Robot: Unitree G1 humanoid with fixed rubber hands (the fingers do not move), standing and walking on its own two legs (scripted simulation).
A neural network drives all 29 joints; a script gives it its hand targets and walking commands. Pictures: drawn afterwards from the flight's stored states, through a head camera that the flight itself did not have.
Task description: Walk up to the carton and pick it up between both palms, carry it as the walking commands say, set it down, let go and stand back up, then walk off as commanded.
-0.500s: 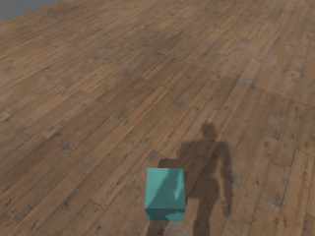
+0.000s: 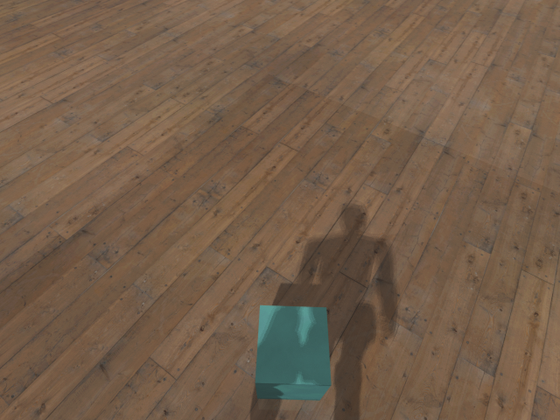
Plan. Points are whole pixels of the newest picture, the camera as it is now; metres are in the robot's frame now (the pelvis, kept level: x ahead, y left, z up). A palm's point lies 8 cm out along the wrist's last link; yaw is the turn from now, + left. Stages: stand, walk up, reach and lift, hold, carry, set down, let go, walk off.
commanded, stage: walk up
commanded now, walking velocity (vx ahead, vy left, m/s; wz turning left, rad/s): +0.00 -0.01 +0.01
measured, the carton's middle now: (290, 354) +0.36 -0.02 -0.65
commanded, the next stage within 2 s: stand in 1.20 s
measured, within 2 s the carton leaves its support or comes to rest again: neither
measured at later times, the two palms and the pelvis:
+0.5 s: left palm out of the picture +0.00 +0.24 -0.14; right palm out of the picture +0.02 -0.25 -0.14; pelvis -0.02 -0.01 +0.00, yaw +2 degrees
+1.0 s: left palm out of the picture -0.05 +0.23 -0.14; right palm out of the picture -0.03 -0.20 -0.13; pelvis -0.01 +0.02 +0.01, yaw +2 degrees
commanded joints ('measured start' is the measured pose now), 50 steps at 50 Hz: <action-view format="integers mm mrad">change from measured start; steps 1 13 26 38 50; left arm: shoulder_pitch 85 -55 -79 -103 -59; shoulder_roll -34 134 28 59 41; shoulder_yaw -7 38 5 4 -3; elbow -18 -116 -126 -27 13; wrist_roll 13 4 -5 3 1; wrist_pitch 13 11 8 -6 -10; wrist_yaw -19 4 -26 -27 -18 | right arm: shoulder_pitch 89 85 147 168 214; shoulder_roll -87 -119 -177 -84 -66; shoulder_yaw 4 -51 -39 -19 -8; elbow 22 4 8 55 85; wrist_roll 4 7 4 22 18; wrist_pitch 24 74 56 29 22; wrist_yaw -18 -14 -3 9 7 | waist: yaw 25 -8 49 1 -5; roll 218 -19 183 54 34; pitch -46 -74 -33 38 25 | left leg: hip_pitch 97 -8 235 87 117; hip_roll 163 56 198 41 26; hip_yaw -140 -28 -372 -234 -197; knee -174 139 -300 -318 -250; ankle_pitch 682 305 285 18 194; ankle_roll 108 -35 28 26 33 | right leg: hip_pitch -43 15 -124 64 55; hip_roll -38 -210 -59 -98 -105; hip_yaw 19 86 32 28 27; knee -51 -322 -395 -499 -480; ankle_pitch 44 977 248 438 467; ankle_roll -7 -95 -50 -14 -9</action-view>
